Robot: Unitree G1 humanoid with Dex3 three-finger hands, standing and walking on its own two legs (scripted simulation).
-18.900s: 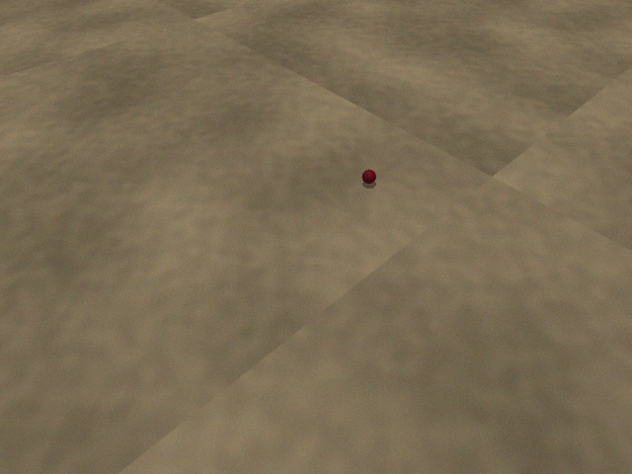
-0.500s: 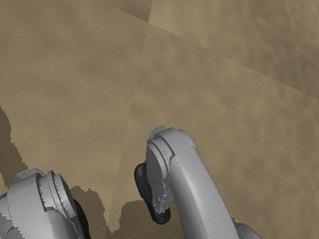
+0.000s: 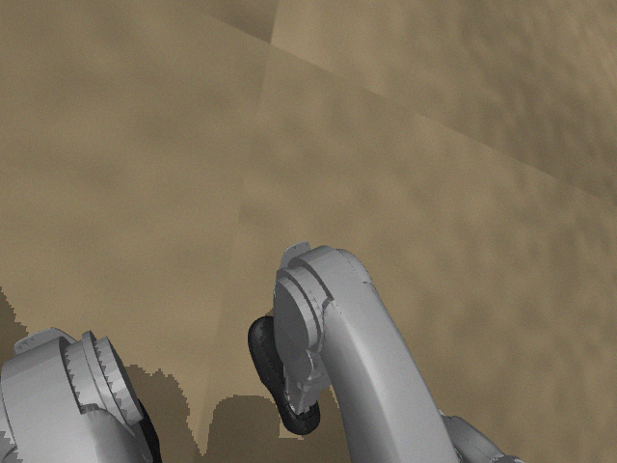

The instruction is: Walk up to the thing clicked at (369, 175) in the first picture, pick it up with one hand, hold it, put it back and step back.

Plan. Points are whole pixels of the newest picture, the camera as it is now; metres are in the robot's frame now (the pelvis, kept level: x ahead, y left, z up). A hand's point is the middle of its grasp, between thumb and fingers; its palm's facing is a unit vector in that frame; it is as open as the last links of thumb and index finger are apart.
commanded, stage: rest palm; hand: left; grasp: from above
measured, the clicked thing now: out of the picture +0.46 +0.33 -0.27
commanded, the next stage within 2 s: close in 0.10 s
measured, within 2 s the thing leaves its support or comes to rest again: neither
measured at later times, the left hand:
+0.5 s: hand out of the picture +0.45 +0.33 -0.24, palm faces -0.41 -0.15 -0.90, open 13.4 cm
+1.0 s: hand out of the picture +0.45 +0.32 -0.24, palm faces -0.43 -0.14 -0.89, open 11.5 cm
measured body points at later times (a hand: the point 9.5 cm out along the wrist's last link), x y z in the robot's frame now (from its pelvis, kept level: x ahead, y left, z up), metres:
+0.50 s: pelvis +0.00 +0.00 +0.00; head +0.28 +0.12 +0.33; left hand +0.47 +0.33 -0.19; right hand +0.04 -0.25 -0.05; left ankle +0.06 +0.12 -0.27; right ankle +0.11 -0.11 -0.27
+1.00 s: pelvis -0.01 +0.00 +0.00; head +0.27 +0.13 +0.33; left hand +0.46 +0.33 -0.19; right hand +0.04 -0.25 -0.05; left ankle +0.06 +0.12 -0.27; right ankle +0.11 -0.11 -0.27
